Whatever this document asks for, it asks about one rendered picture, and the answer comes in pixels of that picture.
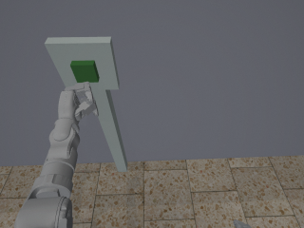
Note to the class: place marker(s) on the robot left upper arm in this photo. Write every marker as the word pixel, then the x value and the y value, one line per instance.
pixel 52 212

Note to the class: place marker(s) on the left robot forearm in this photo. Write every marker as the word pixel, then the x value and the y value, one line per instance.
pixel 57 172

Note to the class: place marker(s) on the robot left hand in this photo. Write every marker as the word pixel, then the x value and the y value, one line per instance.
pixel 70 107

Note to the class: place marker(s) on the button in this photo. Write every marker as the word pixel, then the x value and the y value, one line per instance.
pixel 85 71

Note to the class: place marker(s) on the panel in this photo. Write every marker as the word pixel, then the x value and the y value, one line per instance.
pixel 64 50

